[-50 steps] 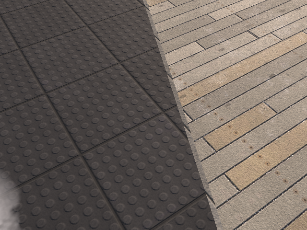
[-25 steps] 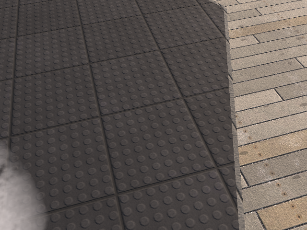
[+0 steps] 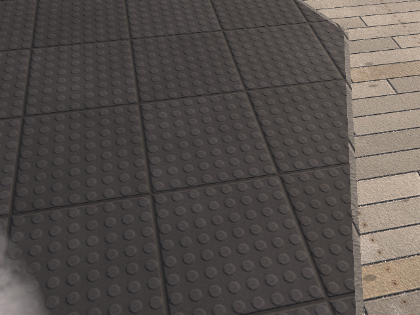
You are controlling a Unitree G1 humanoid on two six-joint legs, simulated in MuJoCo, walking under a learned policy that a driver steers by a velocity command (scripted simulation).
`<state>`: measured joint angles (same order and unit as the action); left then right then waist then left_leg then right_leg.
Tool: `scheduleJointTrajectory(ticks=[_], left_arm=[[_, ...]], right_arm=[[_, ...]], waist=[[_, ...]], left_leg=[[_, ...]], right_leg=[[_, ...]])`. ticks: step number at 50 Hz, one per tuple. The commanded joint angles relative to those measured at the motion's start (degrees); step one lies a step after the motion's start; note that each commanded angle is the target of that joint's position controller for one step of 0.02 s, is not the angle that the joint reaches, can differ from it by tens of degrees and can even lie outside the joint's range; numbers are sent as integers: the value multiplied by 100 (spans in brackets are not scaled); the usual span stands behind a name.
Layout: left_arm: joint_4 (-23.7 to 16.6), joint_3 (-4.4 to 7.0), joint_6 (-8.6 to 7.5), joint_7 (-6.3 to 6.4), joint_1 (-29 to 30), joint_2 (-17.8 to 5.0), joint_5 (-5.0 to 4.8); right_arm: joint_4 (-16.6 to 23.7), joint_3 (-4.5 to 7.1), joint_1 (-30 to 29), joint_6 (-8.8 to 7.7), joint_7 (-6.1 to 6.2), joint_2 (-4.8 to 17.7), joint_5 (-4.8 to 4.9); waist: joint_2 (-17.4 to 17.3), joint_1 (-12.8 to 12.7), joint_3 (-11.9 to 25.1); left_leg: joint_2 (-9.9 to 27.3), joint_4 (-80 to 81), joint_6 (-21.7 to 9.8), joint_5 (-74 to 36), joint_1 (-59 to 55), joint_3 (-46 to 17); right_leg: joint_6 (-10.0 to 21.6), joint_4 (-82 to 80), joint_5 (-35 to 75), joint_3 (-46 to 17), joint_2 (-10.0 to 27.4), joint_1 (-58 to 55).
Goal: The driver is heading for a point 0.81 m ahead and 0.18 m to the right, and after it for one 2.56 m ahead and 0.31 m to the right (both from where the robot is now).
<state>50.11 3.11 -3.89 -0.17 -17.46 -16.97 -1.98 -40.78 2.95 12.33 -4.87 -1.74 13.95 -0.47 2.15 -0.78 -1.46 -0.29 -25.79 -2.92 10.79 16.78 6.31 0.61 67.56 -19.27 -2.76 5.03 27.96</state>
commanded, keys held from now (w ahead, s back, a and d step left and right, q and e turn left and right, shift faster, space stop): w+e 0.58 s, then w+q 0.42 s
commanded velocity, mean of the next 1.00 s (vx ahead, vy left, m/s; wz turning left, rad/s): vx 0.50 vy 0.00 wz -0.26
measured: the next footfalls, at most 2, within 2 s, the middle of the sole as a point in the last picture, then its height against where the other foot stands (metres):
right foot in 0.38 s outside the picture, level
left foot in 0.94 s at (240, 247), level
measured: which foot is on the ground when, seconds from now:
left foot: down 0.00-0.40, up 0.42-0.92, down 0.94-1.00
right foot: up 0.00-0.36, down 0.38-0.96, up 0.98-1.00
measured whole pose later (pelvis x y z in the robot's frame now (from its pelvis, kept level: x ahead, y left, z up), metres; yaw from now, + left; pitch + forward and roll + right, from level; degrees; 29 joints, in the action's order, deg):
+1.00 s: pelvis +0.55 -0.12 -0.02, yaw -15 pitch +2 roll +0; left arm 45.6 3.1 -3.7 0.3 -17.7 -16.7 0.0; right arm -41.1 3.2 7.8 -5.4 -3.0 16.3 0.9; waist 0.5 -1.0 -1.5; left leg -3.7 -33.8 -5.2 8.7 28.1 1.5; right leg 1.4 57.0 -26.9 -2.3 -2.3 10.2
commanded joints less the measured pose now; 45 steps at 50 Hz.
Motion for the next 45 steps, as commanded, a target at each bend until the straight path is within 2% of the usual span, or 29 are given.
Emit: scheduleJointTrajectory(ticks=[1,4,8,11,14,16,17,18,19,20,21,22,23,24,25,26,29,31,34,36,39,41,43,45], left_arm=[[-311,105,123,28,-265,-195,2],[-485,122,178,37,128,-154,39],[-715,69,132,-104,787,-51,82],[-992,20,123,-217,1395,-4,91],[-1255,25,127,-314,1720,-54,78],[-1362,90,146,-353,1619,-176,73],[-1349,159,164,-351,1339,-293,67],[-1219,284,174,-335,684,-497,45],[-973,494,190,-256,-269,-869,44],[-857,657,245,-122,-843,-1480,42],[-1078,642,147,-158,-533,-1772,63],[-1111,490,72,-218,-629,-1219,89],[-1085,419,10,-221,-447,-965,103],[-1149,356,-17,-218,-40,-782,82],[-1238,294,-21,-189,306,-568,105],[-1344,258,-18,-157,471,-499,166],[-1345,304,-62,-68,361,-673,143],[-1244,282,-71,7,208,-654,150],[-1089,237,-73,38,-11,-610,149],[-988,237,-95,29,-156,-688,159],[-804,247,-96,14,-333,-746,172],[-698,264,-54,33,-387,-778,174],[-663,288,-2,74,-295,-836,165],[-720,315,47,117,-83,-957,187]], right_arm=[[114,204,30,-221,16,545,-17],[-104,260,156,-240,115,635,-63],[-269,316,263,-185,208,837,-31],[-422,369,526,-105,250,988,33],[-545,413,661,18,261,1097,122],[-546,446,565,93,280,1246,157],[-525,466,499,135,297,1340,179],[-502,472,391,187,309,1395,204],[-472,427,361,197,324,1330,220],[-315,255,527,129,317,826,-6],[-9,78,832,-84,246,347,13],[72,186,71,-283,172,918,238],[188,190,-237,-364,148,949,349],[109,177,-226,-378,199,872,232],[44,230,-168,-337,237,943,84],[20,255,-49,-258,222,949,45],[79,230,-106,-92,227,760,-40],[110,165,-359,-53,211,622,-31],[156,81,-857,-77,136,486,36],[217,48,-1170,-101,75,479,103],[357,50,-1480,-129,-20,583,160],[453,44,-1570,-149,-110,603,168],[484,46,-1436,-159,-190,625,172],[360,151,-800,-125,-187,827,147]], waist=[[-684,-61,289],[-572,-24,9],[-498,170,-213],[-400,411,-425],[-447,473,-493],[-602,301,-277],[-726,110,-20],[-729,-285,349],[-564,-766,853],[604,-748,1261],[1431,-189,2139],[454,-636,2032],[305,-530,1288],[-235,-221,805],[-186,-9,621],[-67,145,549],[-86,216,434],[8,111,324],[215,-177,216],[249,-354,81],[177,-487,-160],[143,-479,-246],[180,-354,-177],[312,4,327]], left_leg=[[1580,1671,-939,-1325,-741,-1129],[1553,1822,-874,-1498,-847,-589],[1486,1904,-722,-1443,-1072,21],[1655,1846,-681,-1453,-1507,253],[1794,1526,-568,-1837,-2070,420],[1797,956,-439,-3347,-2244,590],[1767,427,-365,-4363,-2276,662],[1641,-516,-261,-5041,-2134,781],[1380,-1862,-40,-4658,-1469,887],[965,-3827,260,-1163,254,844],[-245,-5529,507,2369,2282,-380],[50,-5703,344,2060,2900,-1212],[273,-5379,185,1560,3120,-1138],[548,-4858,161,1125,2808,-1134],[717,-4384,197,878,2390,-1140],[798,-4196,235,703,2047,-1159],[707,-3519,487,304,1874,-997],[696,-2774,601,-380,2059,-887],[604,-1553,548,-1582,1855,-764],[539,-1086,456,-2022,1790,-687],[509,-757,242,-1845,2222,-733],[459,-635,67,-1391,2532,-739],[329,-559,-113,-890,2382,-673],[-65,-589,-320,-499,1317,-348]], right_leg=[[-34,-6,577,-320,347,712],[-80,-575,1253,-471,324,1206],[-21,-1875,2223,-174,239,1221],[93,-2486,2210,129,207,1369],[277,-2845,1656,393,121,1445],[476,-2953,1110,723,-167,941],[595,-2929,818,916,-404,447],[757,-3097,760,1072,-696,-426],[982,-3480,1118,975,-936,-1928],[1378,-3590,1487,-876,235,-3530],[2565,-4716,131,-4330,1403,-4980],[2239,-5222,-34,-4250,1404,-4897],[1995,-5170,312,-3391,1223,-4252],[1772,-5132,956,-2670,946,-3332],[1653,-5176,1500,-2161,728,-2662],[1619,-5309,1771,-1932,582,-2241],[1671,-5486,2565,-1488,396,-1689],[1552,-5569,2842,-1068,311,-1722],[1237,-5590,2584,-582,133,-1797],[1181,-5680,2108,-556,266,-1922],[1168,-5625,2048,-603,619,-2613],[1108,-5450,2448,-541,825,-3143],[983,-5168,3293,-354,911,-3417],[813,-4398,5297,-58,775,-3423]])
